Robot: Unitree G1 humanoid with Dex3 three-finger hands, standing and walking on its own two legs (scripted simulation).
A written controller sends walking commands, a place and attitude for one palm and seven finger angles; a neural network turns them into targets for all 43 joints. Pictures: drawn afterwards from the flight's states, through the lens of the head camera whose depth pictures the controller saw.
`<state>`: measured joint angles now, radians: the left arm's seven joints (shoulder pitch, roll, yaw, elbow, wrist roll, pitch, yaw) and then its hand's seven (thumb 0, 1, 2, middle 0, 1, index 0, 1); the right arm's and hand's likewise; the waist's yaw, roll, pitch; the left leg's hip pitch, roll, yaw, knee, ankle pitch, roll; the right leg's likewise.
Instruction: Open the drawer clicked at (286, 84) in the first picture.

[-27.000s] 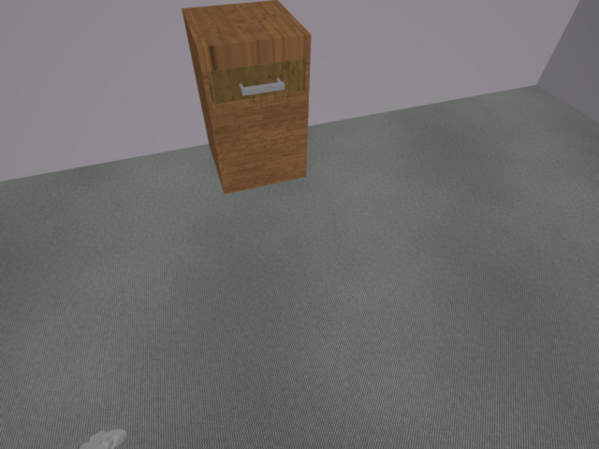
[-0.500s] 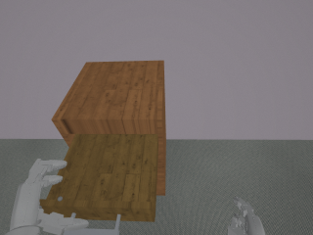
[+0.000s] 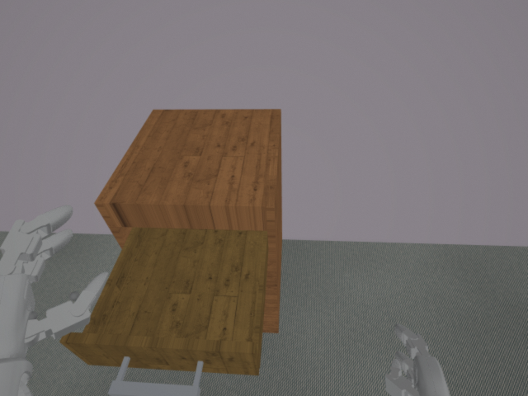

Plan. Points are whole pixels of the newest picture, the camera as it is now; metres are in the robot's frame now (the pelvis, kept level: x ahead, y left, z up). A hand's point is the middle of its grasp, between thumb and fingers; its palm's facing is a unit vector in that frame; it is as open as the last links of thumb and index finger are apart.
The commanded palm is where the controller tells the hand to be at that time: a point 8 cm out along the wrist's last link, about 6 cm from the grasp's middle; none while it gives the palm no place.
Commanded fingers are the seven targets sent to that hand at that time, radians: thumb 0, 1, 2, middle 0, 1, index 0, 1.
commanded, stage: draw the hand back to the body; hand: left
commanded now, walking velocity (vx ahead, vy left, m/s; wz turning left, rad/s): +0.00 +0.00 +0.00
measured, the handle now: (158, 378) +0.20 +0.26 -0.22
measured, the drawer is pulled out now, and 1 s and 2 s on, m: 0.29 0.29 0.29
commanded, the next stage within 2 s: step back with the hand held close in 0.32 s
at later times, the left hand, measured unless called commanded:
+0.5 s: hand (63, 287) +0.18 +0.24 +0.17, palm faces +0.41 -0.80 -0.43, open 7.5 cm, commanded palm +0.12 +0.28 +0.18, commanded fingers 0.00 0.90 0.90 -0.20 -0.30 -0.20 -0.30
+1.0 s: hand (20, 332) +0.13 +0.27 +0.16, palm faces +0.37 -0.80 -0.46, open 7.4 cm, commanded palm +0.07 +0.30 +0.18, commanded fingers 0.00 0.90 0.90 -0.20 -0.30 -0.20 -0.30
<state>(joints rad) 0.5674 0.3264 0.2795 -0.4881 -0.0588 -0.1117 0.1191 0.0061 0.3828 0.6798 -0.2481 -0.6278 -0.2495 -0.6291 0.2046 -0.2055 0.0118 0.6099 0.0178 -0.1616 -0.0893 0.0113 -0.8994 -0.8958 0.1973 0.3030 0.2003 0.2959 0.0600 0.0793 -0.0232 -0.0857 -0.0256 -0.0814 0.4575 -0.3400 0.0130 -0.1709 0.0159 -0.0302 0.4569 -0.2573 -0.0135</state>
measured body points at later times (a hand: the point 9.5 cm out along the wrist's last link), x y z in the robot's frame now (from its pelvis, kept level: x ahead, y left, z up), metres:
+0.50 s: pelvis -0.01 +0.00 +0.00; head -0.01 -0.02 +0.45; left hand +0.15 +0.28 +0.20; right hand +0.18 -0.22 -0.08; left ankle -0.06 +0.12 -0.74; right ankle -0.01 -0.11 -0.74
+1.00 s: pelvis -0.06 +0.02 +0.00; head -0.03 +0.04 +0.45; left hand +0.11 +0.31 +0.19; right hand +0.15 -0.20 -0.07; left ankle -0.06 +0.12 -0.74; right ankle -0.02 -0.11 -0.74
